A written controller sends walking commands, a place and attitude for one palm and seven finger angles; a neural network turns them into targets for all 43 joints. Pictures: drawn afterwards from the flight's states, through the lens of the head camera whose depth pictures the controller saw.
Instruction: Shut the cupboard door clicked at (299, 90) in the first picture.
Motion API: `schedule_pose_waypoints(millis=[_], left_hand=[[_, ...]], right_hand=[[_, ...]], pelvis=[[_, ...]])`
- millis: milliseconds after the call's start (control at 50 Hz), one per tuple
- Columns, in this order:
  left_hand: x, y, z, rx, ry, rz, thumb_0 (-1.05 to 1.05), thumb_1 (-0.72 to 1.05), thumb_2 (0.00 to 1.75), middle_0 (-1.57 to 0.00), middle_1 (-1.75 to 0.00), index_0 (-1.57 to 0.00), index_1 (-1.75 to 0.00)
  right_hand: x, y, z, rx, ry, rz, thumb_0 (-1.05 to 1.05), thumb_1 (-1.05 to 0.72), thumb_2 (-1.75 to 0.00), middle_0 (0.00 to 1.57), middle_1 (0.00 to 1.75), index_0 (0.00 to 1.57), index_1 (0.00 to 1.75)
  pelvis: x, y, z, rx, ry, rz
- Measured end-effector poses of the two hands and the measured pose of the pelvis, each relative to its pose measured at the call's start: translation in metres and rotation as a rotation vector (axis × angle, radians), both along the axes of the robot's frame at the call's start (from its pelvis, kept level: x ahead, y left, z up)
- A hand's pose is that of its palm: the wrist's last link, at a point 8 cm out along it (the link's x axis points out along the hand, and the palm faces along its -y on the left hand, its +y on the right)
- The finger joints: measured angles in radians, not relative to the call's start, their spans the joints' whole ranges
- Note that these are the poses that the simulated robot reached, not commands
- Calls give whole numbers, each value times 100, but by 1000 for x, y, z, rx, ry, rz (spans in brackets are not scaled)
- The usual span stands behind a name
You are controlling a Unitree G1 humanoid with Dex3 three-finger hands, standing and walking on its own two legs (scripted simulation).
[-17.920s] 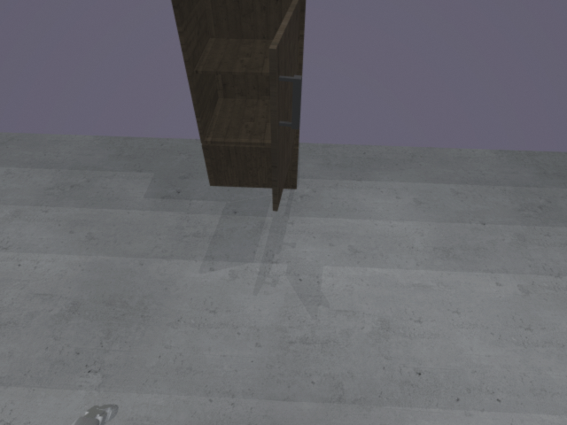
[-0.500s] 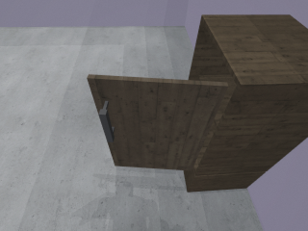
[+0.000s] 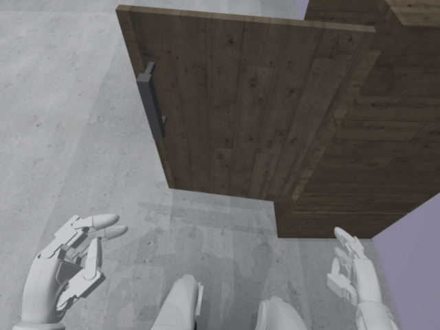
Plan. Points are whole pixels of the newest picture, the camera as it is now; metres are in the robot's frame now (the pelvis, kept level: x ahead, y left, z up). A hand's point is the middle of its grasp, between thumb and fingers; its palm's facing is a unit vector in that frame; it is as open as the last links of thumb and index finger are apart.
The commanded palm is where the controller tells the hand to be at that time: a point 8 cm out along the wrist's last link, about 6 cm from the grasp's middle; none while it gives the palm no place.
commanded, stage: raise the hand and make a fist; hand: left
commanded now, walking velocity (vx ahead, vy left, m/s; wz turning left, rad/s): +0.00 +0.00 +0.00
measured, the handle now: (155, 103) +0.51 +0.22 +0.08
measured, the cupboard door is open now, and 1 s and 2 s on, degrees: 83 83 83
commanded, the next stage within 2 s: bring the fist close to the handle in 1.34 s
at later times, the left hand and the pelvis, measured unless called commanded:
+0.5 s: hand (110, 256) +0.21 +0.20 +0.06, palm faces -0.07 -1.00 -0.02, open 3.3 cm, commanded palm +0.18 +0.27 +0.08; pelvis -0.01 +0.04 +0.02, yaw -1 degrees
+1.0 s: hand (95, 220) +0.24 +0.22 +0.10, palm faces +0.04 -1.00 -0.06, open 3.1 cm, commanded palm +0.22 +0.27 +0.08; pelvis +0.01 +0.03 +0.03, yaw -1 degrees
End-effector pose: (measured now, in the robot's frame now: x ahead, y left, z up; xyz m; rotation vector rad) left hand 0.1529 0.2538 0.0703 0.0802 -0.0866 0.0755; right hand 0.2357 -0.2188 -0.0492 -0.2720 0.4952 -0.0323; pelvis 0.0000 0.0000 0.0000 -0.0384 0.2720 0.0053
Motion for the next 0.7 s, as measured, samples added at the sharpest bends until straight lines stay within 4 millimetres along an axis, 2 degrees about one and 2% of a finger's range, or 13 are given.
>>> schedule_pose_waypoints(millis=[60, 140, 220, 300, 380, 520, 660, 700], left_hand=[[28, -11, 11, -6, -38, -116, 2, 90, 90, -61, -75, -61, -75], [51, -21, -5, -67, 161, -205, 1, 90, 90, -68, -83, -68, -83], [45, -9, -12, -90, 290, -112, 1, 90, 90, -76, -91, -75, -91], [32, 11, 5, -47, 187, 7, 2, 90, 90, -83, -99, -82, -98], [29, 15, 14, -21, 67, -11, 2, 90, 90, -90, -107, -90, -107], [37, 3, -10, -55, 168, -138, 1, 90, 90, -103, -121, -103, -121], [40, 25, 23, -38, 65, -11, 2, 90, 90, -116, -135, -116, -135], [42, 26, 25, -33, 56, -9, 2, 90, 90, -120, -139, -119, -138]], right_hand=[[-23, 14, -20, 56, 67, -34, 1, -91, -90, 20, 30, 20, 30], [-62, 21, -30, 118, 172, -133, 2, -91, -90, 20, 30, 21, 30], [-93, 17, -24, 112, 241, -212, 2, -90, -90, 20, 30, 21, 30], [-106, 7, -17, 52, 262, -217, 2, -90, -90, 20, 30, 20, 30], [-101, 0, -14, -8, 244, -180, 2, -91, -90, 20, 30, 20, 30], [-72, 7, 3, -25, 147, -165, 2, -91, -90, 20, 30, 20, 30], [-47, 31, 21, 9, 95, -101, 1, -91, -90, 20, 30, 20, 30], [-42, 36, 22, 16, 93, -77, 1, -91, -90, 20, 30, 20, 30]], pelvis=[[-5, 4, -2, -6, 6, -4], [-6, 11, 7, 5, 10, -19], [-2, 18, 19, 16, 7, -38], [0, 24, 23, 12, 7, -37], [-3, 30, 18, 1, 12, -23], [-6, 37, 16, -7, 13, -24], [2, 39, 26, -17, -3, -16], [4, 39, 27, -19, -4, -11]])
